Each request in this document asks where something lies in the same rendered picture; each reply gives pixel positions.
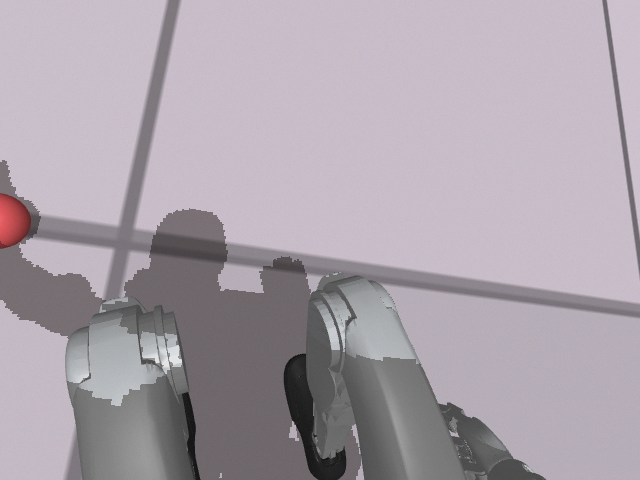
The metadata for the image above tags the left robot foot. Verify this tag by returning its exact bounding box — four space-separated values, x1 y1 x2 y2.
182 392 200 480

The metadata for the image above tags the right robot arm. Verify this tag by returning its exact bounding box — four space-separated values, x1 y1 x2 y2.
487 459 546 480

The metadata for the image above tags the right robot hand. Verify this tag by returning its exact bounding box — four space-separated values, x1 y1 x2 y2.
439 402 514 480

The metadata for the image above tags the right robot foot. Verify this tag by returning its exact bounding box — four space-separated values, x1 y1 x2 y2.
284 354 346 480

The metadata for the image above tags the ball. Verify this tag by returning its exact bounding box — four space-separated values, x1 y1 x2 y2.
0 193 31 249

